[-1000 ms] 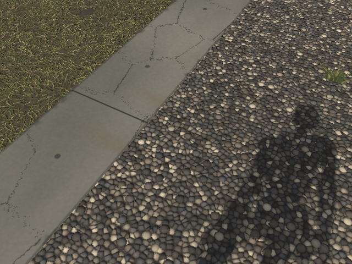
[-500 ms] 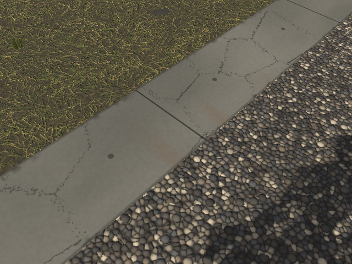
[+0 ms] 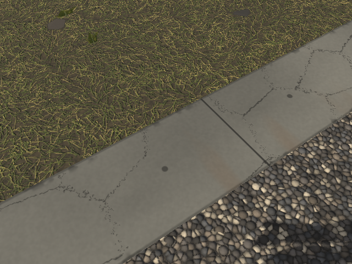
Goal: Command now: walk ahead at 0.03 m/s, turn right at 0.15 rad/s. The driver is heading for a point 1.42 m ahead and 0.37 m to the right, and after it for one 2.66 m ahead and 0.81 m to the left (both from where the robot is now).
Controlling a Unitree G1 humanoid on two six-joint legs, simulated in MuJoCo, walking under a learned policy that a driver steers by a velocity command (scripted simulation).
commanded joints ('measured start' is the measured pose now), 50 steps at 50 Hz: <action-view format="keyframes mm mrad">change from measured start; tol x16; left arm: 1 -25 192 54 -77 -6 6 13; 16 85 144 84 -90 -22 22 17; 32 -180 73 41 -281 -47 -1 -64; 37 321 281 143 -177 -47 19 -29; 50 132 137 66 -97 -2 -78 -18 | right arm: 1 96 -52 -13 -24 7 -8 -15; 35 151 -230 -68 -9 34 -92 35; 38 240 -34 6 -104 -16 -132 42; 50 55 -91 -20 -76 28 -97 49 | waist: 1 -29 -143 -116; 9 -76 -137 -146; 12 -73 237 -35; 32 -116 98 89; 36 88 79 -152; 38 37 -305 -388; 39 114 -159 -415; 42 13 -56 -140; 50 -22 -60 -7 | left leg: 1 30 -9 39 -135 13 -9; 9 273 -7 53 -550 263 73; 12 285 449 -498 -821 -145 306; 27 402 319 101 -838 370 215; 32 427 352 180 -785 434 195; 36 303 289 319 -288 1061 123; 37 10 248 314 50 687 71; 38 -353 59 165 358 -92 29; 39 -427 82 6 456 -35 46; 50 -347 157 -14 32 540 56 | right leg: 1 116 -212 317 -184 -62 -169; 9 18 -155 363 -154 -322 -85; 11 -359 66 79 247 -489 9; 18 -460 -79 81 713 -110 74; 32 -332 -146 -85 264 -99 13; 36 260 18 -180 139 -107 -102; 37 593 -138 74 120 -145 -164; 38 808 -407 692 -60 -396 -326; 43 305 -294 237 -180 56 -187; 50 240 -234 -36 -279 323 -118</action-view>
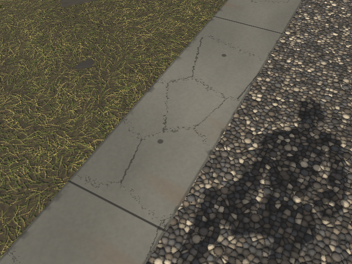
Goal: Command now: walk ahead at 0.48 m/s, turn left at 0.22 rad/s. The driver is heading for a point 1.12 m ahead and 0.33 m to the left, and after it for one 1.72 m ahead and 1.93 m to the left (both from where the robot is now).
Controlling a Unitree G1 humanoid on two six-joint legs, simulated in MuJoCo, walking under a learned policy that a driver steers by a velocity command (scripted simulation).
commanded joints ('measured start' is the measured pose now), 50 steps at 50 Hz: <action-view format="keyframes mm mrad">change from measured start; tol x32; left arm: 1 -36 135 32 -43 3 -25 19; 50 -2 165 40 -32 -1 -26 27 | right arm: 1 -4 -49 -13 -52 3 -9 5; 50 -37 -22 -6 -216 -4 37 5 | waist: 1 -5 -98 34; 17 -138 81 -394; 37 43 86 -119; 39 25 -423 -322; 50 21 -120 16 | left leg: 1 12 -33 -44 -163 180 5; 10 -14 -115 119 -473 99 79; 14 478 -221 153 -544 15 184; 17 1143 176 -735 -744 -170 440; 25 443 -29 -221 -852 242 310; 35 560 -25 -371 -664 -42 189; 41 -93 -137 -113 245 -360 15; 50 -22 -49 -56 -36 -110 -12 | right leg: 1 -32 -246 50 -140 465 -62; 13 256 -331 -76 271 1229 5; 15 -104 -213 -102 824 660 43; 16 -558 22 59 1208 -343 112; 17 -665 -37 238 1229 -302 73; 31 -371 -86 115 304 274 171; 37 -57 -137 176 153 137 53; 40 366 -508 866 -4 -389 -146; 50 20 -339 198 -122 258 -113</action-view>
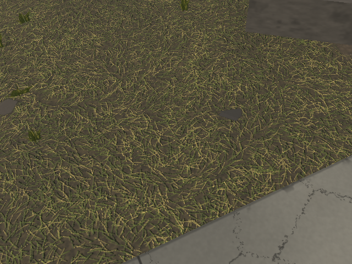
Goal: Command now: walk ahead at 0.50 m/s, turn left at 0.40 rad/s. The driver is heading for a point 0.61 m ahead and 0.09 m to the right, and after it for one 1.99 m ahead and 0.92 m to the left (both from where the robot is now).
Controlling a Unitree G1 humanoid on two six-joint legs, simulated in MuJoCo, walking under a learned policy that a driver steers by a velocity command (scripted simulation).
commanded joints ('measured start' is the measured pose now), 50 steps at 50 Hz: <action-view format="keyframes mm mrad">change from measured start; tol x32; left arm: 1 -28 148 33 -31 -4 -13 -1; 50 -203 106 20 -42 26 11 -4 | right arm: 1 -42 -8 6 -77 -5 -19 6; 50 104 -44 -21 184 -4 9 -38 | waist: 1 -19 -125 13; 10 15 -151 64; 15 -184 175 -484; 24 -24 16 22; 36 -92 -4 78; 42 70 -152 -456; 50 -97 -121 -93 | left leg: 1 -103 26 -28 -138 100 -6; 12 366 -80 137 -641 171 101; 15 1092 393 -617 -741 91 330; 22 462 206 -8 -973 226 209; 34 692 242 252 -944 357 154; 38 725 223 300 -624 922 107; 39 634 173 320 -410 909 70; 41 57 -96 187 282 -388 -54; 50 185 34 -2 -32 -45 -48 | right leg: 1 80 -268 184 -173 285 -170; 12 155 -257 92 105 705 -97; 16 -597 -62 217 979 -317 17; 35 -550 -122 61 321 146 -25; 39 -40 38 -18 191 149 -120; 41 510 -455 771 83 616 -406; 50 -72 -280 101 -86 730 -217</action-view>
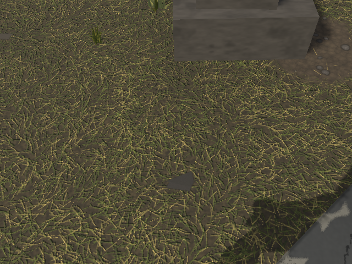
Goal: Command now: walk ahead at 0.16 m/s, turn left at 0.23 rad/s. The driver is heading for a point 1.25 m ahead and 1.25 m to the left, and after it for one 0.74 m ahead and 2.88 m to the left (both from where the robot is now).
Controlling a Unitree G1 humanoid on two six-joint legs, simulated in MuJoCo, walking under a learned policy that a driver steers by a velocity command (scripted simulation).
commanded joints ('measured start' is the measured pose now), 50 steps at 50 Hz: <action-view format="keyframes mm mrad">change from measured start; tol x16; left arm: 1 -58 134 34 -40 4 -21 23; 50 -13 189 56 -56 -12 69 83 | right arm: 1 109 -52 -18 -24 -10 23 -14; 12 -57 -53 -24 -143 -11 53 38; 18 141 -265 -86 -151 -50 34 18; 50 -94 -94 -39 -267 2 81 3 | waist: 1 -46 -112 -150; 15 -25 -124 -125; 18 -50 280 -308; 21 -23 13 -224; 38 27 136 -188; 41 -29 -348 -155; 50 44 -201 -113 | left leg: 1 62 24 -18 -97 123 -19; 14 78 -15 122 -504 99 49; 16 300 -51 94 -711 408 114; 17 523 142 -187 -689 918 214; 18 651 323 -479 -710 1076 429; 22 474 165 -237 -760 675 283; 38 343 50 -410 -688 443 214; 41 -43 -233 -102 -261 -257 57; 45 -84 -124 -89 109 -66 -25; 50 -109 -73 2 -76 -3 -70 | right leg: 1 74 -286 88 -161 653 -159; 11 235 -355 28 -108 405 -136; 16 199 -271 -52 218 448 11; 17 -49 -158 -107 503 125 100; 18 -309 7 2 736 -541 151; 24 -295 -51 158 703 -257 150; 36 -116 1 190 238 -209 154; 39 93 -44 189 -54 10 107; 41 187 -428 620 -131 288 -150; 50 273 -305 232 -99 298 -134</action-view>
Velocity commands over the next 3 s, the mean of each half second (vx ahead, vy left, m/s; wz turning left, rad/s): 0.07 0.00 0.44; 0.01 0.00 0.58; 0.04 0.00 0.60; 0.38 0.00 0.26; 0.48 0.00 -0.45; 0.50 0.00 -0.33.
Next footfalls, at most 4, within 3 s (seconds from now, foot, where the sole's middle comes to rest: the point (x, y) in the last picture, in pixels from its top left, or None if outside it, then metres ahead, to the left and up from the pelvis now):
0.32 left None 0.14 0.15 -0.78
0.80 right None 0.21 -0.06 -0.78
1.22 left None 0.05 0.16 -0.78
1.70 right None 0.27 0.08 -0.78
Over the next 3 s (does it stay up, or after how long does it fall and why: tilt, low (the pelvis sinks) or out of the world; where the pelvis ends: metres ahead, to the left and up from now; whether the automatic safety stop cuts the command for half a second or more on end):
stays up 0.57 0.55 0.00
